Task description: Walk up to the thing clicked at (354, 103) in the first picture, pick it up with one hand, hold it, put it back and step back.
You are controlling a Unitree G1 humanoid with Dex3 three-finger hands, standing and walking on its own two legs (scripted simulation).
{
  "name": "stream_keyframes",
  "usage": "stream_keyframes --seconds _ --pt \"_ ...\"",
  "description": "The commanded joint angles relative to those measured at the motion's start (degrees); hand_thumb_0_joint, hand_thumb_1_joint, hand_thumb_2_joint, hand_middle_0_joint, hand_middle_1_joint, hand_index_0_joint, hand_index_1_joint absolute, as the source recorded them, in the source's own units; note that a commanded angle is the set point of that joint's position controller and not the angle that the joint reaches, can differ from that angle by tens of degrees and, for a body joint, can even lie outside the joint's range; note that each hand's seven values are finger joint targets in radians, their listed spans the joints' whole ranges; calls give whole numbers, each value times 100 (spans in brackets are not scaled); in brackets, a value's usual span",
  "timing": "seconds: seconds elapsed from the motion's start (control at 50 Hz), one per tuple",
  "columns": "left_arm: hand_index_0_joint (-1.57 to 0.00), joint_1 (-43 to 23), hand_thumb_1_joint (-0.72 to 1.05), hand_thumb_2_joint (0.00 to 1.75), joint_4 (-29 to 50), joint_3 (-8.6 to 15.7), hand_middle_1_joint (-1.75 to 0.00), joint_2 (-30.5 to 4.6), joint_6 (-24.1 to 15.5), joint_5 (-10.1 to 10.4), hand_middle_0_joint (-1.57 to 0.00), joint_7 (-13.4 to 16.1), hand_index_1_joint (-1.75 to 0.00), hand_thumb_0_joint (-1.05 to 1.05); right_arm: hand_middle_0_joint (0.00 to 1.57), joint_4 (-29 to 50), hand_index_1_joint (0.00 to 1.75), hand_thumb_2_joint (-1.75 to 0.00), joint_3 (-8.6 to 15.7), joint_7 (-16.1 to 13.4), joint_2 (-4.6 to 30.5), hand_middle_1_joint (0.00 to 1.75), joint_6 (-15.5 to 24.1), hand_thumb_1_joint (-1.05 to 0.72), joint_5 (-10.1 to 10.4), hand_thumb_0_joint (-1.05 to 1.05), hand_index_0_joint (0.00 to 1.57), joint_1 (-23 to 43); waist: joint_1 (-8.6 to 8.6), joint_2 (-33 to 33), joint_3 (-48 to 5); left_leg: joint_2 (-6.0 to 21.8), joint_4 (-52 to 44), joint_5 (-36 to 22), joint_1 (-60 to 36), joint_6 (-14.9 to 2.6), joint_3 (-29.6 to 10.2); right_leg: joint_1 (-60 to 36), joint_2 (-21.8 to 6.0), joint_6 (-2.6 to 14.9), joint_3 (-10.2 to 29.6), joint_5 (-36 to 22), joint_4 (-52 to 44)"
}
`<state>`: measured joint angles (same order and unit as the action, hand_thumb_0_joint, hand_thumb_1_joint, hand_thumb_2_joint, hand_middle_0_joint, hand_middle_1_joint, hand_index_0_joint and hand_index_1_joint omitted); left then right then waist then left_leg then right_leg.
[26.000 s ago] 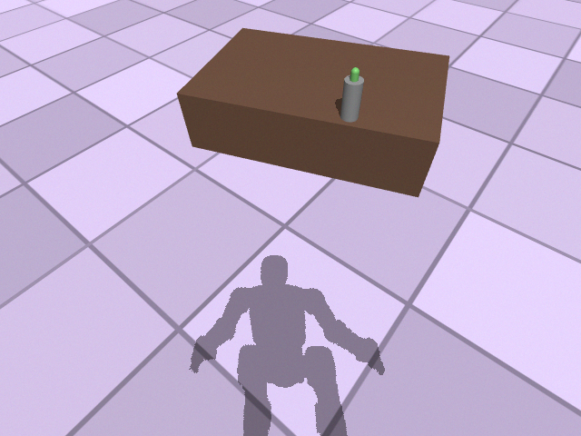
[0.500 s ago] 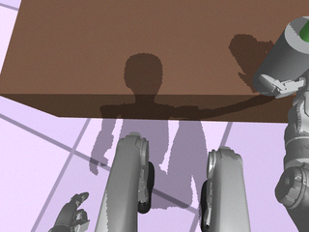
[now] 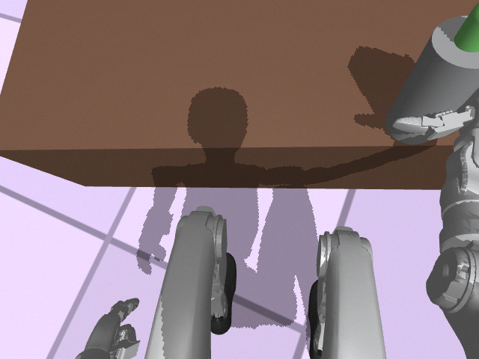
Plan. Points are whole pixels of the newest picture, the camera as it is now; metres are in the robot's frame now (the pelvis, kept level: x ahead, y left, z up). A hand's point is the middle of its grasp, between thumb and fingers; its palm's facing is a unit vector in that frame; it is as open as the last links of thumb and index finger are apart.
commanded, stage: withdraw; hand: right
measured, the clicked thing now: (443, 78) +0.52 -0.21 +0.03
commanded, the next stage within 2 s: rise in 0.46 s
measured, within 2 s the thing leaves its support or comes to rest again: rests again in 0.52 s
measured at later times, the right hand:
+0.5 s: hand out of the picture +0.53 -0.27 +0.09, palm faces +0.26 +0.96 -0.06, open 16.6 cm
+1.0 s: hand out of the picture +0.49 -0.35 +0.18, palm faces +0.35 +0.84 -0.42, open 17.2 cm
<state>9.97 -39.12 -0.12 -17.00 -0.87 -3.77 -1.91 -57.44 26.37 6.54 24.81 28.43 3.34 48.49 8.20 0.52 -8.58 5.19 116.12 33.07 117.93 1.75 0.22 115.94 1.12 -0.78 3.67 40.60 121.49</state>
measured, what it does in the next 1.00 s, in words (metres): rises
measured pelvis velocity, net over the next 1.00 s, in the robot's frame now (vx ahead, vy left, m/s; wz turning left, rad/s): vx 0.04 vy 0.00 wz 0.03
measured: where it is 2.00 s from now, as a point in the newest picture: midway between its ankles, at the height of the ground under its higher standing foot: (270, 322)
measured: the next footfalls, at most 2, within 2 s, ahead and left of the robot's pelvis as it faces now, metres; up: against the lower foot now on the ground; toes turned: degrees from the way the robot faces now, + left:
none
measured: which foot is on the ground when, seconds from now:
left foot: down 0.00-1.00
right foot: down 0.00-1.00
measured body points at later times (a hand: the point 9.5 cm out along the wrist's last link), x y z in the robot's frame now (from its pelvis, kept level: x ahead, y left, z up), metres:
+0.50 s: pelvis +0.00 +0.00 +0.04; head +0.20 -0.03 +0.44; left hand +0.09 +0.28 -0.08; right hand +0.51 -0.32 +0.09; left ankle +0.11 +0.14 -0.39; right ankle +0.07 -0.12 -0.39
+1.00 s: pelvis +0.04 +0.00 +0.20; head +0.20 -0.03 +0.62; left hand +0.10 +0.27 +0.09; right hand +0.47 -0.39 +0.21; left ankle +0.11 +0.14 -0.39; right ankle +0.07 -0.12 -0.39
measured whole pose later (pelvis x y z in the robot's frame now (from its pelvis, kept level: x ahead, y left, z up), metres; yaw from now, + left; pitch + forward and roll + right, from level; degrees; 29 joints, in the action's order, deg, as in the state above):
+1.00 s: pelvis +0.04 +0.00 +0.20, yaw +2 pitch +27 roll +4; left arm 15.6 -36.0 -1.2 -15.3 5.5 0.9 0.1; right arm -62.4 25.5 -2.0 40.5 4.2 -6.9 40.7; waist 6.3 0.0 -7.5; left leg 2.0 76.1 27.2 75.5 1.4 3.3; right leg 74.4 -2.9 -0.8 3.4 35.0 82.4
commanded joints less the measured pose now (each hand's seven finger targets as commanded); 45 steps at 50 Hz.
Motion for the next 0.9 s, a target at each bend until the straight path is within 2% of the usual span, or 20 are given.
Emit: stream_keyframes --seconds 0.0,0.04,0.08,0.12,0.2,0.28,0.32,0.34,0.42,0.44,0.48,0.56,0.58,0.6,0.62,0.68,0.7,0.74,0.8,0.88 --pt "-22 1016 92 89 284 417 -31 -1149 -67 7 -21 68 -30 0 58 1426 48 -34 137 38 1279 48 426 41 76 0 59 2231 94 866 -3857 -204 -1108 -742 -2665 -325 203 -2091 15 185 -229 -966 -1672" --pt "-22 964 92 89 342 411 -31 -1137 -58 34 -21 60 -30 0 51 1187 42 -30 102 32 1167 42 376 42 73 0 52 2026 98 730 -3716 -208 -1099 -663 -2596 -324 222 -2022 0 189 -208 -883 -1707" --pt "-22 953 91 89 324 418 -31 -1155 -50 27 -21 62 -31 0 46 1443 38 -27 89 43 1206 38 434 42 96 0 46 2316 121 902 -3728 -202 -1060 -650 -2483 -334 220 -2081 -1 179 -180 -855 -1723" --pt "-22 941 94 88 339 403 -30 -1150 -52 25 -21 59 -30 0 38 1200 41 -38 115 21 1199 41 416 35 93 0 39 2203 132 782 -3597 -210 -1070 -576 -2432 -325 223 -1964 2 191 -192 -766 -1678" --pt "-22 892 93 88 421 401 -30 -1184 -17 35 -21 92 -30 0 34 1876 35 -32 268 -2 1817 35 457 33 41 0 34 2777 23 1073 -4118 -207 -1173 -449 -2764 -318 150 -2167 7 201 -259 -604 -1777" --pt "-21 933 92 88 428 407 -30 -1243 45 104 -21 166 -30 0 26 2155 25 -23 654 -61 2483 25 286 38 34 0 26 2853 -134 1105 -4500 -233 -1445 -378 -3204 -295 123 -2568 -17 198 -233 -517 -2069" --pt "-21 941 92 89 471 363 -30 -1202 59 154 -21 225 -30 0 19 2157 18 -15 683 -31 2574 18 153 42 62 0 19 2986 -39 1029 -4518 -242 -1604 -486 -3400 -271 130 -2713 -38 205 -212 -614 -2205" --pt "-21 1002 90 89 420 374 -30 -1199 71 171 -21 252 -30 0 13 2156 10 -9 805 -10 2781 10 53 46 51 0 12 2843 -108 1096 -4627 -245 -1667 -627 -3557 -274 117 -2860 -54 193 -228 -799 -2246" --pt "-21 1048 89 90 373 323 -30 -1154 72 264 -21 344 -30 0 7 1577 5 -4 640 283 2639 5 -341 55 100 0 7 2672 102 965 -3943 -283 -2015 -616 -3475 -283 151 -2874 -98 211 -164 -830 -2493" --pt "-21 1044 89 89 343 340 -30 -1216 65 292 -21 350 -30 0 7 1227 5 -4 743 349 2764 5 -443 57 101 0 7 2471 69 871 -3741 -288 -2073 -482 -3385 -283 168 -2841 -108 209 -77 -687 -2617" --pt "-21 1111 89 89 309 356 -30 -1235 45 316 -21 354 -30 0 6 620 5 -4 683 526 2581 5 -630 61 149 0 6 2027 156 654 -3295 -316 -2226 -460 -3334 -290 213 -2764 -135 227 -68 -714 -2674" --pt "-21 1024 87 89 504 246 -30 -1153 -26 364 -21 310 -30 0 6 506 4 -5 504 891 2392 4 -725 53 295 0 7 1841 166 676 -2955 -313 -2363 -517 -3222 -324 227 -2907 -175 232 19 -827 -2819" --pt "-22 1113 89 90 593 250 -31 -1157 146 376 -21 262 -31 0 5 -302 6 -8 561 550 3668 6 -1192 45 -766 0 6 1147 -245 637 -3046 -392 -2724 -384 -3638 -313 172 -3442 -163 216 -46 -787 -3257" --pt "-22 1088 88 90 711 243 -32 -1128 230 406 -21 210 -32 0 5 448 6 -7 341 365 3212 6 -1306 49 -635 0 6 1684 -92 865 -3078 -395 -2768 -393 -3586 -300 191 -3626 -200 187 96 -681 -3439" --pt "-21 1161 89 90 784 272 -31 -1114 299 400 -21 161 -31 0 5 987 6 -7 250 268 3169 6 -1352 51 -702 0 6 2181 -124 1070 -3506 -382 -2800 -535 -3830 -312 166 -3894 -205 178 107 -798 -3545" --pt "-20 1242 89 91 919 316 -31 -1174 435 447 -20 117 -31 0 4 1538 6 -8 421 -5 3936 6 -1605 49 -989 0 6 2081 -373 1402 -4345 -413 -3066 -963 -4430 -307 189 -5002 -261 91 138 -1556 -3826" --pt "-20 1320 90 91 925 309 -31 -1168 479 463 -20 115 -30 0 4 2468 6 -8 685 -138 4527 6 -1602 50 -1045 0 6 2494 -545 1844 -4931 -405 -3132 -1219 -4764 -312 155 -5482 -270 49 103 -1992 -3877" --pt "-20 1402 90 90 845 283 -29 -1063 544 499 -20 151 -30 0 6 1864 6 -8 727 -410 4381 6 -1786 51 -1102 0 6 1621 -427 1403 -4542 -448 -3483 -1533 -5243 -289 212 -5653 -303 58 26 -2397 -4046" --pt "-20 1386 90 90 690 326 -29 -1019 570 441 -20 241 -30 0 6 1198 7 -11 452 -700 3735 7 -1902 45 -1124 0 6 1425 -242 1217 -3398 -480 -3949 -1468 -5186 -300 229 -5688 -343 74 31 -2224 -4459" --pt "-20 1421 90 90 568 315 -30 -968 542 433 -20 280 -30 0 6 468 6 -8 202 -879 3111 6 -2062 50 -1062 0 6 817 -184 988 -2702 -503 -4550 -1571 -5517 -319 293 -6052 -360 49 64 -2325 -4987"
